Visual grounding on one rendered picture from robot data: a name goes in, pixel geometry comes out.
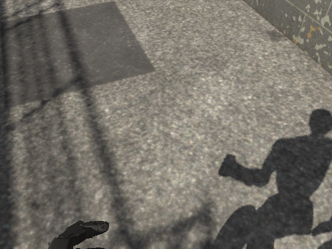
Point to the left robot hand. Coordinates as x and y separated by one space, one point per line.
78 232

